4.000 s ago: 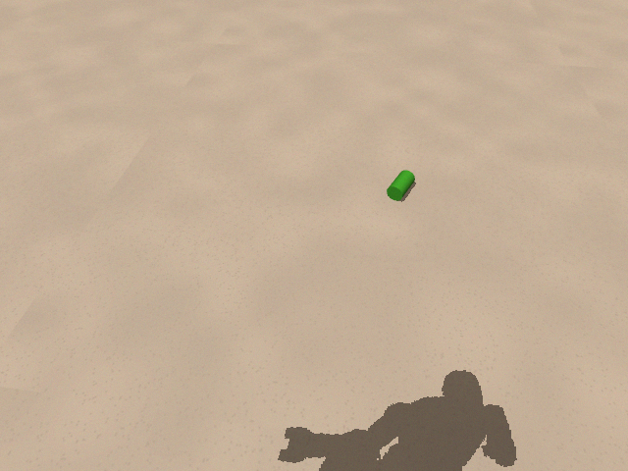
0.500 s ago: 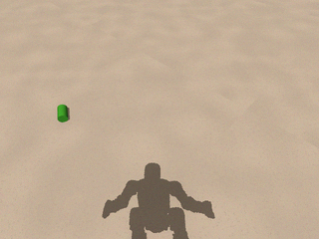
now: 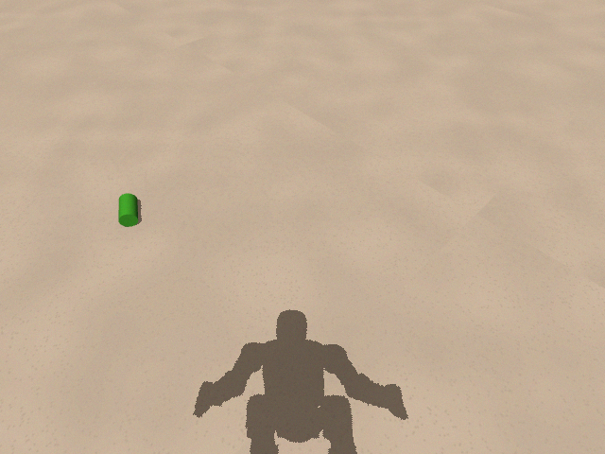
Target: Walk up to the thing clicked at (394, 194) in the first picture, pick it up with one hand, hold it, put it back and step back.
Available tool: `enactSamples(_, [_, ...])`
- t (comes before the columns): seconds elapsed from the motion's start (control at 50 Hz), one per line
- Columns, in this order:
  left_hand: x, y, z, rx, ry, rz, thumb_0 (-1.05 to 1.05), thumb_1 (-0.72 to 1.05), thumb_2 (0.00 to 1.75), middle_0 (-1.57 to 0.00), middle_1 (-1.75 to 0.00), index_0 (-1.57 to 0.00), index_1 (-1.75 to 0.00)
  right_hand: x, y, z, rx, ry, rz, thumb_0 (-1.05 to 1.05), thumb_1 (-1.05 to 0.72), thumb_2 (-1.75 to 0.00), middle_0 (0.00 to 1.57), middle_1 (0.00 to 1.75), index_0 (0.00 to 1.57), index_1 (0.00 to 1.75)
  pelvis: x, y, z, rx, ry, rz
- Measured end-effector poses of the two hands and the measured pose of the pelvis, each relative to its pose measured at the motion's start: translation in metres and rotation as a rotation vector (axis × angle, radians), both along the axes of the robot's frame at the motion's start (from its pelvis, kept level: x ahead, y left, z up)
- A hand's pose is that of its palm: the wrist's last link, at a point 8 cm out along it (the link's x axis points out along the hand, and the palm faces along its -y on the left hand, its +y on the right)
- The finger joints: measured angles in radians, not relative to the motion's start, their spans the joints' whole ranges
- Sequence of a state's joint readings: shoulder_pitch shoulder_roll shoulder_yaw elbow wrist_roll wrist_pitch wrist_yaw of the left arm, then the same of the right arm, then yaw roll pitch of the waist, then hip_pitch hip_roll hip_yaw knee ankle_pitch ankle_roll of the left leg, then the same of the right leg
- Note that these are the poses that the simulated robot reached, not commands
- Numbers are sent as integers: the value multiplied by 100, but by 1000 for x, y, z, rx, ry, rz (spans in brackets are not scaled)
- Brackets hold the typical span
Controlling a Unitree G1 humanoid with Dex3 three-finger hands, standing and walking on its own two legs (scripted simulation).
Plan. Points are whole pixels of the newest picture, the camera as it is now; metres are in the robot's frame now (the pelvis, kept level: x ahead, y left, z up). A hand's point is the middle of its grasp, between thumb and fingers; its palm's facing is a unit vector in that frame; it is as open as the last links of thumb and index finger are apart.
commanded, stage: stand
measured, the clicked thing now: (128, 209) +1.20 +0.83 -0.74
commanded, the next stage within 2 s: none
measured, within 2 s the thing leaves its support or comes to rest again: neither
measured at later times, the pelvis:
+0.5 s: pelvis +0.01 +0.00 +0.00, yaw +1 degrees
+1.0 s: pelvis +0.01 +0.01 +0.00, yaw +2 degrees
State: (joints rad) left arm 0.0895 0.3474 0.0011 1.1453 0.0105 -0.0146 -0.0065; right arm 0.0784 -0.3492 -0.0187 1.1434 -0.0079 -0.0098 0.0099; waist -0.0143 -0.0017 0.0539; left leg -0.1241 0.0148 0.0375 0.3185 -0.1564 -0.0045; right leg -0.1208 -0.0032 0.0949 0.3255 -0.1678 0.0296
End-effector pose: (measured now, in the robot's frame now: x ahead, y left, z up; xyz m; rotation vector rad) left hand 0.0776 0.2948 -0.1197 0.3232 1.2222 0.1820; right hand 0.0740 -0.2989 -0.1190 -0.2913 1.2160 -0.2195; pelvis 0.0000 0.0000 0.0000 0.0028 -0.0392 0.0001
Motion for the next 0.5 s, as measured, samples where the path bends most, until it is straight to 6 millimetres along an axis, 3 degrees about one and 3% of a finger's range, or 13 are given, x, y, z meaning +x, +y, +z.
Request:
enactSamples(0.28, [-22,4,-3,-2,41,24,1,91,90,-20,-30,-21,-30,-3,2,-1,0,26,13,0,-91,-90,21,29,20,30,0,2,0,-2,7,15])
enactSamples(0.5, [-19,5,-4,-2,47,31,1,91,90,-20,-30,-21,-30,3,4,-2,-2,38,22,1,-91,-90,21,29,20,30,6,3,0,-2,10,21])
